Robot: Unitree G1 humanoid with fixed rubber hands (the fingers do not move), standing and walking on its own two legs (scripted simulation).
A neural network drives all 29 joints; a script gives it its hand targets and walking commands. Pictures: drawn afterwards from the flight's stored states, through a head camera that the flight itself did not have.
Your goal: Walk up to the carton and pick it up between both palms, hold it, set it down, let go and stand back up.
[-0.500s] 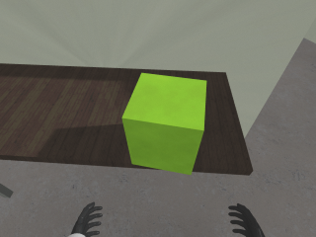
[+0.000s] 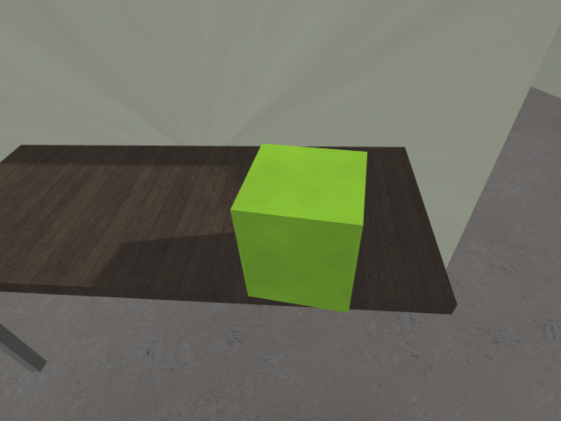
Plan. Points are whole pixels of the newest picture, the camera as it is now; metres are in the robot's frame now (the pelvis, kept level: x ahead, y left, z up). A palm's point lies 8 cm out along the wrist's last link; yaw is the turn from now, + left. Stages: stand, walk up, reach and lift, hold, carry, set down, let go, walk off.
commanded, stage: stand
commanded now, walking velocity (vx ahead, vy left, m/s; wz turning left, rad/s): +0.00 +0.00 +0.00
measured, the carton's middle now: (304, 227) +0.48 -0.03 -0.01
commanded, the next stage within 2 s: none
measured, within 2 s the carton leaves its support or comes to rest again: neither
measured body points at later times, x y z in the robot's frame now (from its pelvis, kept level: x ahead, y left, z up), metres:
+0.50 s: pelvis -0.07 -0.01 +0.00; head -0.10 -0.03 +0.44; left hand -0.08 +0.24 -0.14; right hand -0.06 -0.27 -0.16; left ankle +0.01 +0.13 -0.73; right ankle +0.04 -0.14 -0.73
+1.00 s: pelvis -0.09 -0.02 -0.01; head -0.13 -0.05 +0.43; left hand -0.10 +0.22 -0.15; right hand -0.14 -0.26 -0.18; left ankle -0.06 +0.09 -0.69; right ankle -0.11 -0.12 -0.74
